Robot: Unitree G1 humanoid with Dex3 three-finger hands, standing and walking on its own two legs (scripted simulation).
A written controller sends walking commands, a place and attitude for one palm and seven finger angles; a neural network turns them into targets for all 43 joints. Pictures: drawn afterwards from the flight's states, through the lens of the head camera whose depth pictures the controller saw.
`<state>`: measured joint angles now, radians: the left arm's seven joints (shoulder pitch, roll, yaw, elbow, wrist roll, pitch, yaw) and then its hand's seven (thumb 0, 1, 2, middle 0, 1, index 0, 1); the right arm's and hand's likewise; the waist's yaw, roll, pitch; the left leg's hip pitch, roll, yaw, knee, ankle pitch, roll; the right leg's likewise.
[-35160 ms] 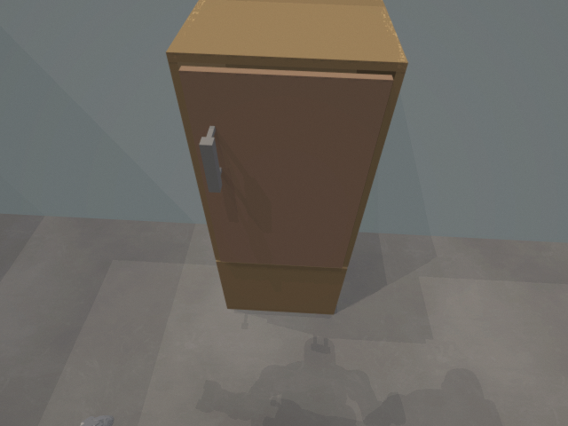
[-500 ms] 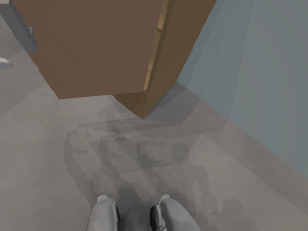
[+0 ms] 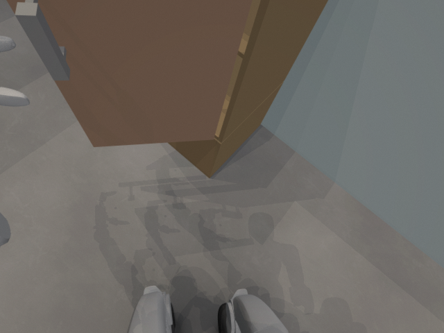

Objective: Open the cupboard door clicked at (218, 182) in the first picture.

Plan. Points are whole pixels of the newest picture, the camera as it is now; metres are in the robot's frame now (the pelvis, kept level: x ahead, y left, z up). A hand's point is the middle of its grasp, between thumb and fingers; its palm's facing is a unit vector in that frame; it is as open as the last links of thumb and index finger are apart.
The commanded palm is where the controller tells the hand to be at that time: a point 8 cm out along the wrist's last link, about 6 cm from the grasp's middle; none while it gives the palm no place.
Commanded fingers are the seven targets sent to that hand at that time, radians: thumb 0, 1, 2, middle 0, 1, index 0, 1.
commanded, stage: move the hooked fingers beside the handle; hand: left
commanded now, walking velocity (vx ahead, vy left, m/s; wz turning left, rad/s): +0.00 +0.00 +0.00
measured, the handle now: (48, 36) +0.58 +0.24 +0.09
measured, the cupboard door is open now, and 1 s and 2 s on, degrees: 49 49 48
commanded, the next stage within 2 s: slide the fingers in behind the handle in 0.52 s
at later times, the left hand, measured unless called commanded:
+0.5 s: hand out of the picture +0.51 +0.31 +0.09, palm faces +0.08 -1.00 -0.01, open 14.0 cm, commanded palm +0.52 +0.33 +0.08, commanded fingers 0.00 -0.50 0.30 -0.30 -1.20 -0.30 -1.20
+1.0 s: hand (17, 59) +0.53 +0.27 +0.09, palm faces +0.07 -1.00 +0.00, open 14.0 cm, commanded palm +0.52 +0.30 +0.08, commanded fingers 0.00 -0.50 0.30 -0.30 -1.20 -0.30 -1.20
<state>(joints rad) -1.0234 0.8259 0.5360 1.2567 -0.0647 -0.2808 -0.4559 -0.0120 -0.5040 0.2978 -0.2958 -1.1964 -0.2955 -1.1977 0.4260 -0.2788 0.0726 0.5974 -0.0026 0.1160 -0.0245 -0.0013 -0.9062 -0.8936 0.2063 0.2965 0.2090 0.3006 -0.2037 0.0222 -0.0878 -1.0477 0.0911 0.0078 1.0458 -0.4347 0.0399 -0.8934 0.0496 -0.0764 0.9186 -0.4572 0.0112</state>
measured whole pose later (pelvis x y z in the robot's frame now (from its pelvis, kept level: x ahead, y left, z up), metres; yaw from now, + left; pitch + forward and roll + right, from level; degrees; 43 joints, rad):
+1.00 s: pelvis -0.01 +0.00 -0.01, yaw +0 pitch +25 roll -6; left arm -1.06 0.78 0.50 1.27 -0.05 -0.29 -0.37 -0.01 -0.50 0.30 -0.30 -1.20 -0.30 -1.20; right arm 0.43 -0.27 0.08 0.61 -0.01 0.09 -0.02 0.00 -0.91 -0.89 0.21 0.30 0.21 0.30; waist -0.22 0.03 -0.09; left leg -1.08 0.09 0.01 1.07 -0.43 0.04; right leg -0.93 0.05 -0.07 0.95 -0.46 0.01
